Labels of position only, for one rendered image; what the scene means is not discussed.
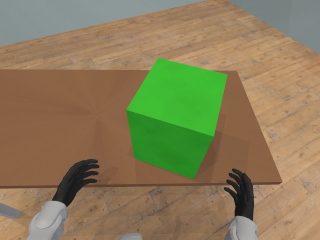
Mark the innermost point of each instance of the left robot forearm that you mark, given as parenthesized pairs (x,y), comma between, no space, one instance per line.
(48,224)

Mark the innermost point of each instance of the table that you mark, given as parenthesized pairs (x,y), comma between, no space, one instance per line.
(51,119)

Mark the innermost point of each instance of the right robot forearm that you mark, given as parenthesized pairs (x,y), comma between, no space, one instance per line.
(241,228)

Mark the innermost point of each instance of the robot right hand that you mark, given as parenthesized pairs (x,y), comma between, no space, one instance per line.
(244,199)

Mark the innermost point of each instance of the carton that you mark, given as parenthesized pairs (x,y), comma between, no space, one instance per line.
(173,116)

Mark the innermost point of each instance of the robot left hand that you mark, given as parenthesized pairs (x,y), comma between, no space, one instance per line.
(74,180)

